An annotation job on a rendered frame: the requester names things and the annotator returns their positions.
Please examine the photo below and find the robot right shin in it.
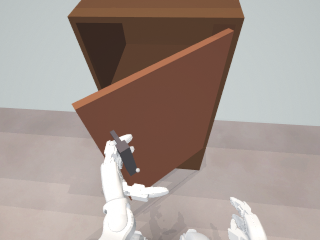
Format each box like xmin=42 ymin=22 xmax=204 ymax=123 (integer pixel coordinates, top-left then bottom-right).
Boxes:
xmin=186 ymin=229 xmax=197 ymax=233

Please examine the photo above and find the robot right hand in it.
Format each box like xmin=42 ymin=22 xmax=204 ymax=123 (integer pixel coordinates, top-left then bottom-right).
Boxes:
xmin=228 ymin=197 xmax=268 ymax=240

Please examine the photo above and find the cupboard door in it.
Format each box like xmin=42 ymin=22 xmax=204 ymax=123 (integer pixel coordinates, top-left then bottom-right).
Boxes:
xmin=72 ymin=28 xmax=234 ymax=201

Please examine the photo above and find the handle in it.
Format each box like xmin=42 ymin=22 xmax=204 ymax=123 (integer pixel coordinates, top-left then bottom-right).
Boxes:
xmin=110 ymin=130 xmax=137 ymax=176

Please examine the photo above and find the robot left forearm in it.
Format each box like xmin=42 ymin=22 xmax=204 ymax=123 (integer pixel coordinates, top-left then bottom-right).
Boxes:
xmin=99 ymin=197 xmax=136 ymax=240

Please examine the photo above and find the robot left hand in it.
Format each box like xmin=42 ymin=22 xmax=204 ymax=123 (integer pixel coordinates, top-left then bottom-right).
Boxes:
xmin=100 ymin=134 xmax=169 ymax=203

